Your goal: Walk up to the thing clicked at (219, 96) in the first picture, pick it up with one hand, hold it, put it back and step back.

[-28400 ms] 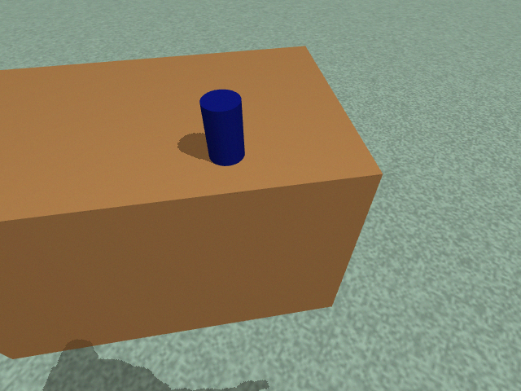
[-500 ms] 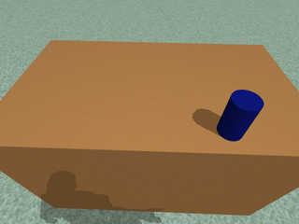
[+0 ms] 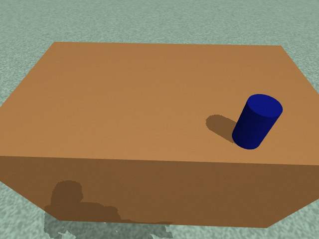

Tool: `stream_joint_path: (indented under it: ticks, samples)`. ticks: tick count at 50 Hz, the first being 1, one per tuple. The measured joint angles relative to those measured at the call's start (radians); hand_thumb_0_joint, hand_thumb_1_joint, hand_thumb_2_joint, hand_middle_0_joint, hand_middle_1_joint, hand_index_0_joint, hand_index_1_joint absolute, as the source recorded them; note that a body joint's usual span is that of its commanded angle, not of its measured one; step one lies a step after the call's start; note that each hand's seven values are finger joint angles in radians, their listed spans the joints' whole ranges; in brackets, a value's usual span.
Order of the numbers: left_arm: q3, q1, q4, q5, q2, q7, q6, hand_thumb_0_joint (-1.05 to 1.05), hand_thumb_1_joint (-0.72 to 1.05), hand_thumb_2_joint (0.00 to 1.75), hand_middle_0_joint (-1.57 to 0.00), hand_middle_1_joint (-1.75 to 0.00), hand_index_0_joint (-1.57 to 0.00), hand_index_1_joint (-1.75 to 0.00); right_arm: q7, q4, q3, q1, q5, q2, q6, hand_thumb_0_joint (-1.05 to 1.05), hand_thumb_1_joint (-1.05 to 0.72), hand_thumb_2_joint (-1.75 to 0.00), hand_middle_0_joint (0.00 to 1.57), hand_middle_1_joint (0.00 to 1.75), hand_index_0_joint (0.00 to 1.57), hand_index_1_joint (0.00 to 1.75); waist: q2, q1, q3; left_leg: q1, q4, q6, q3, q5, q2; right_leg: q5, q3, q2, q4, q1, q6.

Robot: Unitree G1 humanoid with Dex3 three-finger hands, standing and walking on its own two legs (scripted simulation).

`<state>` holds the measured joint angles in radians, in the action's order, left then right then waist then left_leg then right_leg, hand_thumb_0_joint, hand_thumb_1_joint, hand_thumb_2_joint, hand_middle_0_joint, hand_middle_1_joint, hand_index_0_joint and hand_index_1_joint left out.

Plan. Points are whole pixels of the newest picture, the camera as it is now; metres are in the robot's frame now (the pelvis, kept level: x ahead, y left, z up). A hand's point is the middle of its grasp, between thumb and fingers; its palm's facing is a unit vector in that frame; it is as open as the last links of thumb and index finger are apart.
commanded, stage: stand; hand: right
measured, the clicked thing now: (254, 123) +0.43 -0.26 +0.04
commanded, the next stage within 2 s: step back in 0.86 s
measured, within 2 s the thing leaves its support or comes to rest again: neither
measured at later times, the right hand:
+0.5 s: hand out of the picture +0.07 -0.25 -0.16, palm faces -0.01 +0.94 -0.34, open 7.4 cm
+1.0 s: hand out of the picture +0.07 -0.27 -0.16, palm faces +0.00 +0.94 -0.35, open 7.4 cm
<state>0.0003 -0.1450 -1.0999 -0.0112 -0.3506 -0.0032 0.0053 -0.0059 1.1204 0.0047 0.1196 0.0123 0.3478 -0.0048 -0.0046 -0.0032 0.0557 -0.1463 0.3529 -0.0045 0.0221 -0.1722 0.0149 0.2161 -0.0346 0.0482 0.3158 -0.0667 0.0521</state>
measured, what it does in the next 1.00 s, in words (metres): stands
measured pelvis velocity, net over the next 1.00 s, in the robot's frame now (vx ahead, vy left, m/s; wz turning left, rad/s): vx -0.03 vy -0.01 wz -0.01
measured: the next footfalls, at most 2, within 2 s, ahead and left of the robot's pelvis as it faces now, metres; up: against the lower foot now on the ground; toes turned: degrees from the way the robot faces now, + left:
left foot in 1.54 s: -0.11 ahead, +0.08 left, +0.00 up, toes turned +1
right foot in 1.94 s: -0.25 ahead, -0.17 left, +0.00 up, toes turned +1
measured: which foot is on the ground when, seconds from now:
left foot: down 0.00-1.00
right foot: down 0.00-1.00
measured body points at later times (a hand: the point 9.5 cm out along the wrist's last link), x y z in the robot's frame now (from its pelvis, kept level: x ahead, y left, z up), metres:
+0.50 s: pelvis +0.00 +0.00 +0.00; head +0.01 +0.00 +0.45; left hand +0.07 +0.30 -0.13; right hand +0.07 -0.30 -0.13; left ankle +0.01 +0.12 -0.75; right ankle -0.03 -0.16 -0.75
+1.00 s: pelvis -0.03 -0.01 -0.01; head +0.02 -0.01 +0.44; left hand +0.06 +0.31 -0.14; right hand +0.07 -0.32 -0.14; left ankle +0.01 +0.12 -0.75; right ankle -0.03 -0.15 -0.74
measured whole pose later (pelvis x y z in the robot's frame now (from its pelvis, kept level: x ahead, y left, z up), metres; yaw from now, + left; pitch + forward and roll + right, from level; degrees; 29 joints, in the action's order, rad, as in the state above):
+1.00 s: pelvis -0.03 -0.01 -0.01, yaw -1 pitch -2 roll +0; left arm 0.03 -0.12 -1.01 0.00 -0.40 0.01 0.03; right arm -0.01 1.05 0.03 0.07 0.00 0.35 0.03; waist -0.02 0.00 0.14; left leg -0.23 0.45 -0.01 0.03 -0.19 0.03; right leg 0.30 -0.02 0.03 0.58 -0.23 0.01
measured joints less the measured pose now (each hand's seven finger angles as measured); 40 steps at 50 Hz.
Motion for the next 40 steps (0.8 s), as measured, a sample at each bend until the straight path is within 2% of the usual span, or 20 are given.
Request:
stream_joint_path:
  ticks: [40]
  samples:
    - [0.001,0.001,0.003,0.000,-0.002,0.000,-0.002,0.00,0.90,0.90,-0.21,-0.30,-0.20,-0.30,0.000,-0.006,0.001,-0.001,-0.001,0.000,-0.002,0.00,-0.90,-0.90,0.20,0.30,0.20,0.30,0.000,0.001,-0.003,0.008,-0.002,0.000,0.004,0.001,0.001,-0.002,-0.004,-0.001,-0.001,0.006,0.000]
